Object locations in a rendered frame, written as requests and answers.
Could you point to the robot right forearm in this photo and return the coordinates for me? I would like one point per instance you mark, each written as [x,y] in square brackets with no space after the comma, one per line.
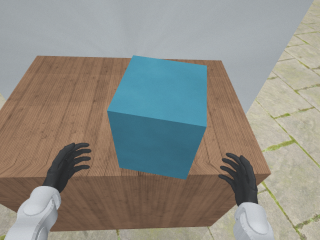
[251,223]

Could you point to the pedestal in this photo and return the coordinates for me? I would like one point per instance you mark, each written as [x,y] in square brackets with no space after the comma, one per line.
[64,99]

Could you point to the robot left hand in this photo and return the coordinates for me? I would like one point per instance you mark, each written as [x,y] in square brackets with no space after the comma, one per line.
[63,166]

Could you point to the robot left forearm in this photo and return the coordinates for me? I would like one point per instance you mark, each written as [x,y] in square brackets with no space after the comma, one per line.
[37,215]

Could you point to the robot right hand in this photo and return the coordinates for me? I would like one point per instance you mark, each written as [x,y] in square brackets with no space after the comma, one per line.
[244,183]

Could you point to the carton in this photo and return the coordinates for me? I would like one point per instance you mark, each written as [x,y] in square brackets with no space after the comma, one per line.
[158,116]

